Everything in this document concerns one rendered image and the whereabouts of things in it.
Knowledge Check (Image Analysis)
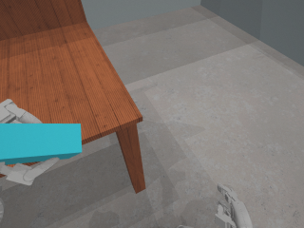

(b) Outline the right robot hand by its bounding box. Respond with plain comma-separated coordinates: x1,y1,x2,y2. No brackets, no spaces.
215,183,254,228

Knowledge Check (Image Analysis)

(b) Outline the table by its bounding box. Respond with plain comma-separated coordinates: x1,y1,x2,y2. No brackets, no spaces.
0,0,146,194

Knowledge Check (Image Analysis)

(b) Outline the left robot hand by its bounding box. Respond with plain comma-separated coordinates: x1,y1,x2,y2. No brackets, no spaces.
0,99,60,186

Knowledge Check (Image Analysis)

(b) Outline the sponge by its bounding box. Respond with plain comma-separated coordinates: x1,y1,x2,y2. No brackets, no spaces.
0,123,82,165

